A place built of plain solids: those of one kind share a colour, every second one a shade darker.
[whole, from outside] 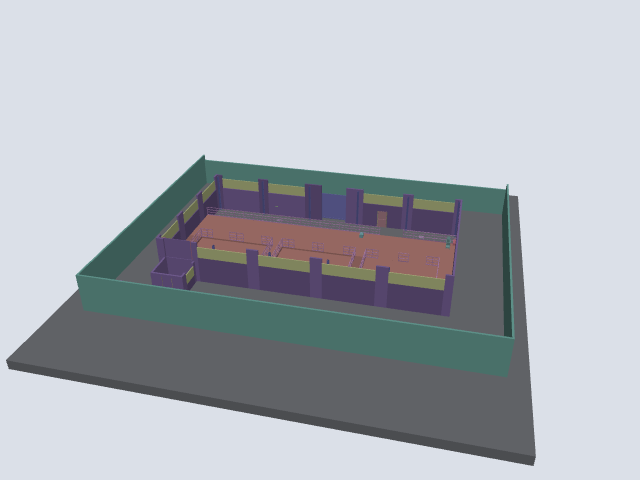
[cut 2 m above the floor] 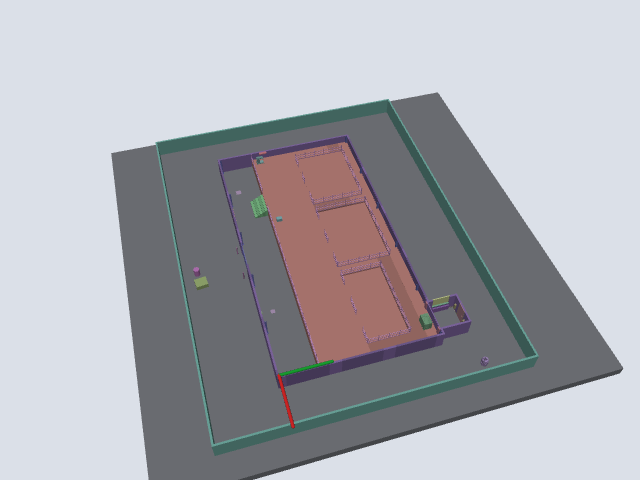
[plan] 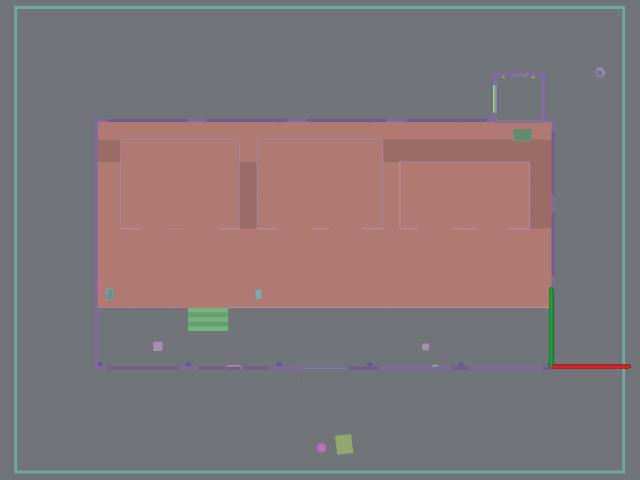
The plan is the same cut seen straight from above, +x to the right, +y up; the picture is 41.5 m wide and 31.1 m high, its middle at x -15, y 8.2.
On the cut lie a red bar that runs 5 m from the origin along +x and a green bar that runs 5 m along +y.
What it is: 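A works' hall with a railed raised floor and openings in the rail; one tall room; a strip of floor behind the doors, a deck 1.05 m over it that fills the rest, and 3 sunk grounds in the deck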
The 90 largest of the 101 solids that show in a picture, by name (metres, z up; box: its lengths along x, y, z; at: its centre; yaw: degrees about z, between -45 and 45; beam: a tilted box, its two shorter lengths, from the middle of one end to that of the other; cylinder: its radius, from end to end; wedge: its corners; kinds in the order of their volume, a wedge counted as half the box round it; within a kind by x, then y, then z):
{
 "raised_floor_bank_1": {"box": [1.5, 4.3, 1.1], "at": [-28.65, 11.1, 0.5]},
 "raised_floor_bank_2": {"box": [1.5, 1.45, 1.1], "at": [-28.65, 13.97, 0.5]},
 "raised_floor_bank_3": {"box": [7.65, 5.75, 1.1], "at": [-24.07, 11.82, 0.5]},
 "raised_floor_bank_4": {"box": [1.2, 4.3, 1.1], "at": [-19.65, 11.1, 0.5]},
 "raised_floor_bank_5": {"box": [1.2, 1.45, 1.1], "at": [-19.65, 13.97, 0.5]},
 "raised_floor_bank_6": {"box": [8.1, 5.75, 0.94], "at": [-15.0, 11.82, 0.42]},
 "raised_floor_bank_7": {"box": [29.4, 5.15, 1.1], "at": [-14.7, 6.38, 0.5]},
 "raised_floor_bank_8": {"box": [29.4, 1.15, 1.1], "at": [-14.7, 15.28, 0.5]},
 "raised_floor_bank_9": {"box": [1.15, 4.3, 1.1], "at": [-10.38, 11.1, 0.5]},
 "raised_floor_bank_10": {"box": [8.35, 4.3, 0.93], "at": [-5.62, 11.1, 0.42]},
 "raised_floor_bank_11": {"box": [10.95, 1.45, 1.1], "at": [-5.47, 13.97, 0.5]},
 "raised_floor_bank_12": {"box": [1.45, 4.3, 1.1], "at": [-0.72, 11.1, 0.5]},
 "yard_bound_1": {"box": [0.2, 30.3, 4.1], "at": [-34.72, 8.22, 2.0]},
 "yard_bound_2": {"box": [39.6, 0.2, 3.4], "at": [-15.02, -6.83, 1.65]},
 "yard_bound_3": {"box": [39.6, 0.2, 4.1], "at": [-15.02, 23.27, 2.0]},
 "yard_bound_4": {"box": [0.2, 30.3, 4.1], "at": [4.68, 8.22, 2.0]},
 "wall_1": {"box": [0.2, 16.25, 4.65], "at": [-29.5, 7.92, 2.27]},
 "wall_2": {"box": [0.81, 0.2, 4.65], "at": [-29.2, -0.1, 2.27]},
 "wall_3": {"box": [0.81, 0.2, 4.65], "at": [-29.2, 15.95, 2.27]},
 "wall_4": {"box": [4.71, 0.2, 2.95], "at": [-26.45, -0.1, 1.43]},
 "wall_5": {"box": [5.26, 0.2, 2.95], "at": [-26.18, 15.95, 1.43]},
 "wall_6": {"box": [1.21, 0.2, 4.65], "at": [-23.5, -0.1, 2.27]},
 "wall_7": {"box": [1.21, 0.2, 4.65], "at": [-22.95, 15.95, 2.27]},
 "wall_8": {"box": [4.66, 0.2, 2.95], "at": [-20.57, -0.1, 1.43]},
 "wall_9": {"box": [5.26, 0.2, 2.95], "at": [-19.73, 15.95, 1.43]},
 "wall_10": {"box": [2.06, 0.2, 4.65], "at": [-17.23, -0.1, 2.27]},
 "wall_11": {"box": [1.21, 0.2, 4.65], "at": [-16.5, 15.95, 2.27]},
 "wall_12": {"box": [5.26, 0.2, 2.95], "at": [-13.28, 15.95, 1.43]},
 "wall_13": {"box": [2.06, 0.2, 4.65], "at": [-12.18, -0.1, 2.27]},
 "wall_14": {"box": [1.21, 0.2, 4.65], "at": [-10.05, 15.95, 2.27]},
 "wall_15": {"box": [4.66, 0.2, 2.95], "at": [-8.82, -0.1, 1.43]},
 "wall_16": {"box": [5.26, 0.2, 2.95], "at": [-6.83, 15.95, 1.43]},
 "wall_17": {"box": [1.21, 0.2, 4.65], "at": [-5.9, -0.1, 2.27]},
 "wall_18": {"box": [0.61, 0.2, 4.65], "at": [-3.9, 15.95, 2.27]},
 "wall_19": {"box": [0.2, 0.61, 2.45], "at": [-3.7, 16.15, 1.18]},
 "wall_20": {"box": [0.2, 1.81, 1.05], "at": [-3.7, 17.35, 0.47]},
 "wall_21": {"box": [0.2, 0.81, 2.45], "at": [-3.7, 18.65, 1.18]},
 "wall_22": {"box": [4.71, 0.2, 2.95], "at": [-2.95, -0.1, 1.43]},
 "wall_23": {"box": [3.12, 0.06, 4.65], "at": [-2.1, 15.82, 2.27]},
 "wall_24": {"box": [3.0, 0.06, 2.45], "at": [-2.1, 15.88, 1.18]},
 "wall_25": {"box": [3.4, 0.2, 2.45], "at": [-2.1, 18.95, 1.18]},
 "wall_26": {"box": [0.2, 3.2, 2.45], "at": [-0.5, 17.45, 1.18]},
 "wall_27": {"box": [0.81, 0.2, 4.65], "at": [-0.2, -0.1, 2.27]},
 "wall_28": {"box": [0.8, 0.2, 4.65], "at": [-0.2, 15.95, 2.27]},
 "wall_29": {"box": [0.2, 0.81, 4.65], "at": [0.1, 0.2, 2.27]},
 "wall_30": {"box": [0.2, 4.11, 2.95], "at": [0.1, 2.65, 1.43]},
 "wall_31": {"box": [0.2, 1.21, 4.65], "at": [0.1, 5.3, 2.27]},
 "wall_32": {"box": [0.2, 4.06, 2.95], "at": [0.1, 7.92, 1.43]},
 "wall_33": {"box": [0.2, 1.21, 4.65], "at": [0.1, 10.55, 2.27]},
 "wall_34": {"box": [0.2, 4.11, 2.95], "at": [0.1, 13.2, 1.43]},
 "wall_35": {"box": [0.2, 0.81, 4.65], "at": [0.1, 15.65, 2.27]},
 "window_pane_1": {"box": [4.7, 0.1, 1.21], "at": [-26.45, -0.15, 3.49]},
 "window_pane_2": {"box": [5.25, 0.1, 1.21], "at": [-26.18, 16.0, 3.49]},
 "window_pane_3": {"box": [4.65, 0.1, 1.21], "at": [-20.57, -0.15, 3.49]},
 "window_pane_4": {"box": [5.25, 0.1, 1.21], "at": [-19.73, 16.0, 3.49]},
 "window_pane_5": {"box": [5.25, 0.1, 1.21], "at": [-13.28, 16.0, 3.49]},
 "window_pane_6": {"box": [4.65, 0.1, 1.21], "at": [-8.82, -0.15, 3.49]},
 "window_pane_7": {"box": [5.25, 0.1, 1.21], "at": [-6.83, 16.0, 3.49]},
 "window_pane_8": {"box": [0.1, 1.8, 1.06], "at": [-3.75, 17.35, 1.52]},
 "window_pane_9": {"box": [4.7, 0.1, 1.21], "at": [-2.95, -0.15, 3.49]},
 "window_pane_10": {"box": [0.1, 4.1, 1.21], "at": [0.15, 2.65, 3.49]},
 "window_pane_11": {"box": [0.1, 4.05, 1.21], "at": [0.15, 7.92, 3.49]},
 "window_pane_12": {"box": [0.1, 4.1, 1.21], "at": [0.15, 13.2, 3.49]},
 "door_landing_1": {"box": [2.6, 0.32, 0.23], "at": [-22.25, 2.46, 0.06]},
 "door_landing_2": {"box": [2.6, 0.32, 0.4], "at": [-22.25, 2.76, 0.15]},
 "door_landing_3": {"box": [2.6, 0.32, 0.57], "at": [-22.25, 3.06, 0.24]},
 "door_landing_4": {"box": [2.6, 0.32, 0.75], "at": [-22.25, 3.36, 0.33]},
 "door_landing_5": {"box": [2.6, 0.32, 0.93], "at": [-22.25, 3.66, 0.41]},
 "pallet_load_1": {"box": [1.18, 0.77, 1.03], "at": [-1.88, 14.99, 1.51]},
 "pallet_load_2": {"box": [1.1, 0.7, 1.12], "at": [-1.88, 14.99, 1.56]},
 "beyond_pallets_1": {"box": [1.05, 1.24, 0.54], "at": [-13.44, -5.04, 0.26], "yaw": 6.8},
 "roller_shutter_1": {"box": [2.86, 0.06, 3.28], "at": [-14.7, -0.12, 1.96]},
 "deck_rail_1": {"box": [5.85, 0.05, 0.05], "at": [-26.48, 3.83, 1.75]},
 "deck_rail_2": {"box": [7.65, 0.05, 0.05], "at": [-24.07, 14.73, 1.75]},
 "deck_rail_3": {"box": [0.05, 5.75, 0.05], "at": [-20.22, 11.82, 1.75]},
 "deck_rail_4": {"box": [8.1, 0.05, 0.05], "at": [-15.0, 14.73, 1.75]},
 "deck_rail_5": {"box": [20.95, 0.024, 0.1], "at": [-10.47, 3.83, 1.1]},
 "deck_rail_6": {"box": [20.95, 0.05, 0.05], "at": [-10.47, 3.83, 1.44]},
 "deck_rail_7": {"box": [20.95, 0.05, 0.05], "at": [-10.47, 3.83, 1.75]},
 "deck_rail_8": {"box": [20.95, 0.05, 0.05], "at": [-10.47, 3.83, 2.08]},
 "deck_rail_9": {"box": [8.35, 0.05, 0.05], "at": [-5.62, 13.28, 1.44]},
 "deck_rail_10": {"box": [8.35, 0.05, 0.05], "at": [-5.62, 13.28, 1.75]},
 "beyond_drums_1": {"cylinder": 0.3, "from": [-14.9, -5.26, -0.06], "to": [-14.9, -5.26, 0.87]},
 "door_leaf_1": {"box": [1.0, 0.044, 2.15], "at": [-20.6, 0.0, 1.02]},
 "door_leaf_2": {"box": [1.0, 0.044, 2.15], "at": [-2.1, 18.85, 1.02]},
 "radiator_1": {"box": [0.14, 1.8, 0.66], "at": [-3.48, 17.35, 0.44]},
 "carton_1": {"box": [0.4, 0.6, 0.4], "at": [-18.99, 4.68, 1.25]},
 "signing_shelf_1": {"box": [0.3, 0.9, 0.26], "at": [-29.25, 5.2, 2.0]},
 "file_trolley_1": {"box": [0.3, 0.69, 0.34], "at": [-28.59, 4.68, 2.01]},
 "access_cover_1": {"box": [0.6, 0.6, 0.06], "at": [-25.5, 1.31, -0.02]}
}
